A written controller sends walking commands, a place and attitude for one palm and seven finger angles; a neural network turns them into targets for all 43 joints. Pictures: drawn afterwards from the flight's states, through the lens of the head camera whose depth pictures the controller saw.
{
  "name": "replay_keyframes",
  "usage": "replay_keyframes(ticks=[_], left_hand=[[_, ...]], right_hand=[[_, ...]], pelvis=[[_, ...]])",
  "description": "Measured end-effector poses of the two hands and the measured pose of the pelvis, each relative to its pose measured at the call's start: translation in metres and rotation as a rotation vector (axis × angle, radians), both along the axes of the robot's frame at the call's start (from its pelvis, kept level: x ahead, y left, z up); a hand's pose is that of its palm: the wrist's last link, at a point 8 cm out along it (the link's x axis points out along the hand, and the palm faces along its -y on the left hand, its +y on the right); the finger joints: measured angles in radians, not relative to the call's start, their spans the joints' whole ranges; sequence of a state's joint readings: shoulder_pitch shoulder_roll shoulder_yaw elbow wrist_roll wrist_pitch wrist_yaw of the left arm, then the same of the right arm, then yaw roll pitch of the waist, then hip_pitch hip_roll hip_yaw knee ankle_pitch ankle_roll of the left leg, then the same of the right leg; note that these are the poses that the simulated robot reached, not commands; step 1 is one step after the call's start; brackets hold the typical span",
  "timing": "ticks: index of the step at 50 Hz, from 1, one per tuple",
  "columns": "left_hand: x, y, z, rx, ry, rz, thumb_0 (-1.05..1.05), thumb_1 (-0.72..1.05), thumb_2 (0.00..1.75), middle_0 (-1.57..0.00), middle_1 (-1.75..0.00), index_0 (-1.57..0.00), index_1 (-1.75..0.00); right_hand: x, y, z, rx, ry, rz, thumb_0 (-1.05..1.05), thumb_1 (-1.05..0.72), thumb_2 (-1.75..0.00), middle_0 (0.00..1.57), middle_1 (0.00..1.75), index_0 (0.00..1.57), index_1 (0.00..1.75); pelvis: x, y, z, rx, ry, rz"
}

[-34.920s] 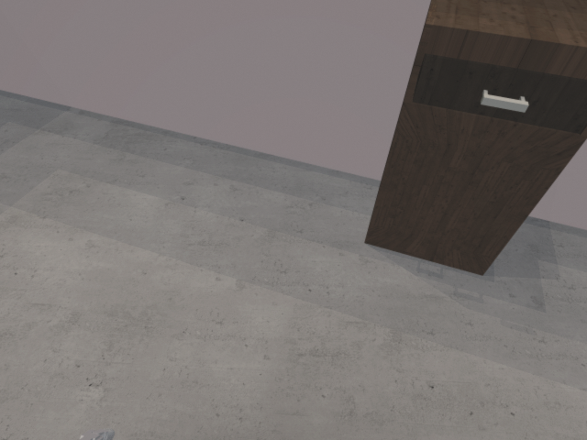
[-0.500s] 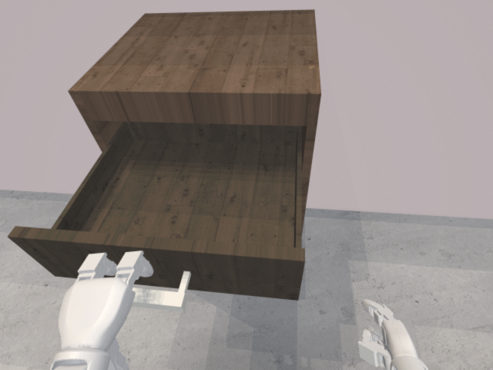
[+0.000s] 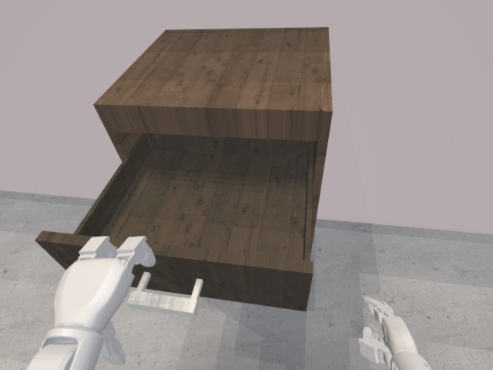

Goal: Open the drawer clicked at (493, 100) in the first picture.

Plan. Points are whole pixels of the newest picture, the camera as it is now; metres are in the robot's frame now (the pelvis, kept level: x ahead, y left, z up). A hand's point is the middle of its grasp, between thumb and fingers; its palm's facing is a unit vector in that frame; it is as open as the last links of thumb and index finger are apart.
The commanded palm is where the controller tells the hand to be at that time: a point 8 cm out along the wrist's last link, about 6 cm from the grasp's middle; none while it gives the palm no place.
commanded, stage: lift the hand off the handle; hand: left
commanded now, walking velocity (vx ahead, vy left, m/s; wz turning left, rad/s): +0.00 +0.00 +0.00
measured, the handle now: (167, 292) +0.22 +0.18 +0.01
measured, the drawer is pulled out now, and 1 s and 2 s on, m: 0.30 0.30 0.30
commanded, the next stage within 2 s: draw the hand back to the body in 0.52 s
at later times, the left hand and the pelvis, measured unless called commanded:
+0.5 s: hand (103, 257) +0.20 +0.22 +0.16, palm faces +0.18 -0.11 -0.98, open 13.8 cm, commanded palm +0.15 +0.22 +0.21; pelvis +0.00 +0.00 +0.01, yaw +0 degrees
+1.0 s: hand (92, 267) +0.19 +0.24 +0.14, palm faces +0.10 -0.08 -0.99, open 13.8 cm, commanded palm +0.15 +0.24 +0.20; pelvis +0.00 -0.01 +0.01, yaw +1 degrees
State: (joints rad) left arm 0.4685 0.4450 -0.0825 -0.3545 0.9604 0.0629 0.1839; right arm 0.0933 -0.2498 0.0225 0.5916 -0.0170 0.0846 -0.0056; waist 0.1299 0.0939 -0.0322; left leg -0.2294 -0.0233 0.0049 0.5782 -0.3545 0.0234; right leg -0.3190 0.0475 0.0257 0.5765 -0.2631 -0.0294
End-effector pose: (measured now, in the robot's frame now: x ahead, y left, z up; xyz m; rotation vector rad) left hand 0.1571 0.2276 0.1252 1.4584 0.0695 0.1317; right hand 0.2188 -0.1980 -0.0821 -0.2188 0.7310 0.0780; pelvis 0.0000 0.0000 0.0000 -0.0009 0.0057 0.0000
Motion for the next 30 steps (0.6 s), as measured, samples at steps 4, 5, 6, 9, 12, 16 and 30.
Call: replay_keyframes(ticks=[4,5,6,9,12,16,30], left_hand=[[0.002,-0.003,0.019,-0.007,-0.061,-0.018,0.0,-0.49,0.3,-0.35,-1.22,-0.41,-1.24],[0.004,-0.003,0.025,-0.004,-0.083,-0.023,0.0,-0.49,0.3,-0.35,-1.22,-0.4,-1.23],[0.005,-0.004,0.031,0.002,-0.103,-0.026,0.0,-0.49,0.3,-0.35,-1.22,-0.39,-1.23],[0.012,-0.002,0.044,0.013,-0.135,-0.019,0.0,-0.49,0.3,-0.34,-1.21,-0.37,-1.21],[0.016,0.0,0.052,-0.001,-0.128,-0.004,0.0,-0.49,0.3,-0.33,-1.21,-0.35,-1.21],[0.017,-0.002,0.059,-0.006,-0.107,-0.014,0.0,-0.49,0.3,-0.32,-1.2,-0.33,-1.2],[0.01,0.0,0.076,-0.002,-0.102,-0.005,0.0,-0.5,0.3,-0.31,-1.2,-0.32,-1.2]], right_hand=[[0.002,0.005,0.002,0.007,-0.003,0.01,0.01,-0.9,-0.9,0.2,0.3,0.2,0.3],[0.002,0.007,0.003,0.01,-0.002,0.011,0.01,-0.9,-0.9,0.2,0.3,0.2,0.3],[0.003,0.008,0.004,0.014,-0.001,0.014,0.01,-0.9,-0.9,0.2,0.3,0.2,0.3],[0.004,0.013,0.006,0.034,0.003,0.018,0.01,-0.9,-0.9,0.2,0.3,0.2,0.3],[0.006,0.017,0.01,0.058,-0.004,0.019,0.01,-0.9,-0.9,0.2,0.3,0.2,0.3],[0.01,0.019,0.016,0.07,-0.021,0.026,0.01,-0.9,-0.9,0.2,0.3,0.2,0.3],[0.013,0.012,0.02,0.062,-0.024,0.038,0.01,-0.9,-0.9,0.2,0.3,0.2,0.3]], pelvis=[[0.001,0.002,0.002,-0.002,-0.009,0.003],[0.001,0.003,0.003,-0.003,-0.013,0.002],[0.001,0.003,0.003,-0.003,-0.015,0.002],[0.002,0.004,0.005,-0.001,-0.025,0.001],[0.002,0.005,0.007,0.0,-0.035,-0.001],[0.003,0.006,0.008,-0.001,-0.046,-0.003],[-0.001,0.002,0.01,0.0,-0.061,0.005]])
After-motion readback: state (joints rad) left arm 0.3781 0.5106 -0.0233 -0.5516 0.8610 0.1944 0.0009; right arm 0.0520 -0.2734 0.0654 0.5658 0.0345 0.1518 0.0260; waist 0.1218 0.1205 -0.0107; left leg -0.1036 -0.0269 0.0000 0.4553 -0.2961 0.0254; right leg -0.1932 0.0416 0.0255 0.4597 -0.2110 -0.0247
